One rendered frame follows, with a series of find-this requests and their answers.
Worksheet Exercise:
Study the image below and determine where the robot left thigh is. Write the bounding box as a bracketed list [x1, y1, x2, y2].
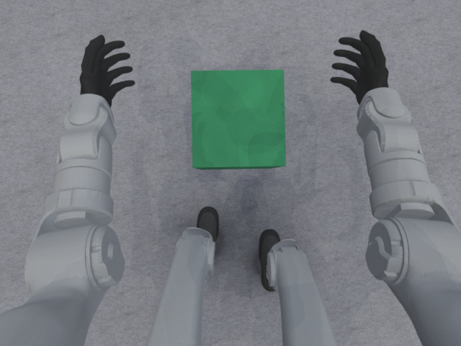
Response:
[146, 234, 215, 346]

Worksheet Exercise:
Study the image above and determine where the left robot hand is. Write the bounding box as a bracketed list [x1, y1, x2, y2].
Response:
[80, 35, 135, 108]

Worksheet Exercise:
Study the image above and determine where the robot left forearm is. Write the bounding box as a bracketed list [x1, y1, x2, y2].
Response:
[24, 94, 117, 292]

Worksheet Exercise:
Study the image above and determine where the right robot upper arm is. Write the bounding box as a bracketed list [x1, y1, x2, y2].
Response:
[365, 217, 461, 346]

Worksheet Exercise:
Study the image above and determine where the carton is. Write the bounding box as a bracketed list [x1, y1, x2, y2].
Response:
[191, 70, 286, 169]

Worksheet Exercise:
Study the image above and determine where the left robot upper arm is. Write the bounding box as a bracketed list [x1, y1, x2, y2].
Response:
[0, 224, 125, 346]

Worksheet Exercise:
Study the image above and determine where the right robot hand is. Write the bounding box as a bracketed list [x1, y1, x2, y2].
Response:
[331, 30, 389, 105]

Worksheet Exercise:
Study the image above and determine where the robot right forearm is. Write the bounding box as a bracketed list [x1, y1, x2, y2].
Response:
[357, 87, 461, 233]

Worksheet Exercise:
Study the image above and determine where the right robot shin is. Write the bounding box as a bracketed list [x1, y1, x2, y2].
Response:
[266, 239, 307, 287]

